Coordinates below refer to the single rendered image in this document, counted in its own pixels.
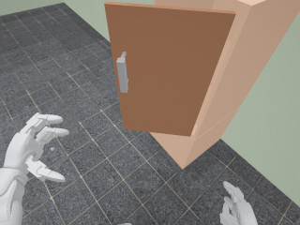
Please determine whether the handle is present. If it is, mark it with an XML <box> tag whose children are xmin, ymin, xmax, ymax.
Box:
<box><xmin>116</xmin><ymin>52</ymin><xmax>128</xmax><ymax>93</ymax></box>

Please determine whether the left robot hand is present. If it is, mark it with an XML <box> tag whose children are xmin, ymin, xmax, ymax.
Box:
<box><xmin>3</xmin><ymin>112</ymin><xmax>69</xmax><ymax>183</ymax></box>

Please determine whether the cupboard door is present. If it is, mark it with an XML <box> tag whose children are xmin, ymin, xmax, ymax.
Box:
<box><xmin>104</xmin><ymin>1</ymin><xmax>236</xmax><ymax>137</ymax></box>

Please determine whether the robot left forearm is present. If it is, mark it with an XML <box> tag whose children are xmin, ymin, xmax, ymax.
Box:
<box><xmin>0</xmin><ymin>167</ymin><xmax>29</xmax><ymax>225</ymax></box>

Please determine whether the right robot hand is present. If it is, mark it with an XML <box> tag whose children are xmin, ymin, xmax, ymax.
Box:
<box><xmin>219</xmin><ymin>181</ymin><xmax>258</xmax><ymax>225</ymax></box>

